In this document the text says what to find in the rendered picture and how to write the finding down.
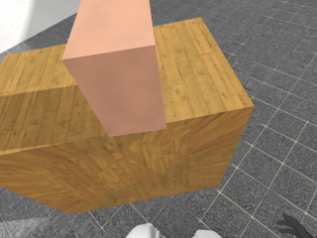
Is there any carton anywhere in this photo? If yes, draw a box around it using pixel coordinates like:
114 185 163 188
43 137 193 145
61 0 167 137

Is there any robot left thigh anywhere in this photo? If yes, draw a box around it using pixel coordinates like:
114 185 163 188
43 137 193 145
126 224 160 238

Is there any robot right hand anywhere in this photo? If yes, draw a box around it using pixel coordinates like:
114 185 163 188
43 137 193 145
276 214 313 238

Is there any pedestal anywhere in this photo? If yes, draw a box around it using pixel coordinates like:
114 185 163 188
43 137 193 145
0 17 255 215

